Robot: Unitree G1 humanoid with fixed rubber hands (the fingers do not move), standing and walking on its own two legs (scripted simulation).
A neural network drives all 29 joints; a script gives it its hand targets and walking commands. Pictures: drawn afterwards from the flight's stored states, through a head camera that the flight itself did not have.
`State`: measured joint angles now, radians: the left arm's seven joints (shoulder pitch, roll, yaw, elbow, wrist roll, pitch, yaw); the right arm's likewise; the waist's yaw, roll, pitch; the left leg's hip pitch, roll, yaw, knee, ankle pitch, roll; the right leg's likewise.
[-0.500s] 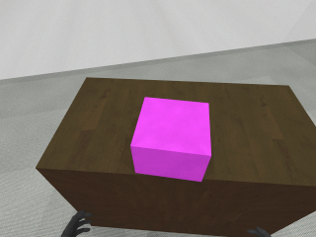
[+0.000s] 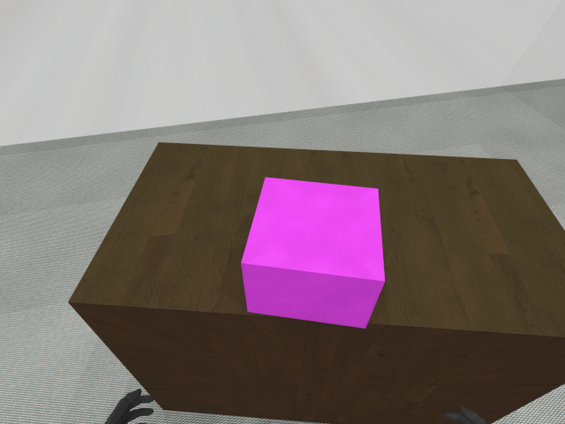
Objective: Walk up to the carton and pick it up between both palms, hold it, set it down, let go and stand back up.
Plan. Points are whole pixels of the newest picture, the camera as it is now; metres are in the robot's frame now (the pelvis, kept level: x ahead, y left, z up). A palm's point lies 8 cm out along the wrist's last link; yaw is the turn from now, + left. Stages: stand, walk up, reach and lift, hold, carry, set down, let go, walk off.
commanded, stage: stand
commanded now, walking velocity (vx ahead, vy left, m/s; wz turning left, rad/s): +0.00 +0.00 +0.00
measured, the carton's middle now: (313, 249) +0.42 -0.05 +0.00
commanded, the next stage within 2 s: none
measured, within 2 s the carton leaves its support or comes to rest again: neither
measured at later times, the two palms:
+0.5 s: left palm out of the picture +0.14 +0.26 -0.09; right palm out of the picture +0.10 -0.26 -0.08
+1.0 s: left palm out of the picture +0.13 +0.27 -0.09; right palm out of the picture +0.09 -0.26 -0.08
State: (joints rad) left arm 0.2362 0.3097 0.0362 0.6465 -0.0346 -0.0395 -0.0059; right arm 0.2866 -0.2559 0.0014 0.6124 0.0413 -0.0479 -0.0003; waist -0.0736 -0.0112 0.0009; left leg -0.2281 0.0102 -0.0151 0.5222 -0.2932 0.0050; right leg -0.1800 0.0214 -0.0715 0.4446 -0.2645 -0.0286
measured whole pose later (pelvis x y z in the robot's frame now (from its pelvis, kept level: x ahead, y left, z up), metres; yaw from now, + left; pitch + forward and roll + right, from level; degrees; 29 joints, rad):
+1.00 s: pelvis -0.01 +0.00 +0.00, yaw +0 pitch -1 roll -1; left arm 0.24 0.31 0.04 0.72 -0.03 -0.05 -0.01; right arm 0.29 -0.26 0.00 0.65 0.04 -0.05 0.00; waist -0.07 0.01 -0.01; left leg -0.23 0.01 -0.02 0.52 -0.28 0.01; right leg -0.18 0.02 -0.07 0.44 -0.25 -0.03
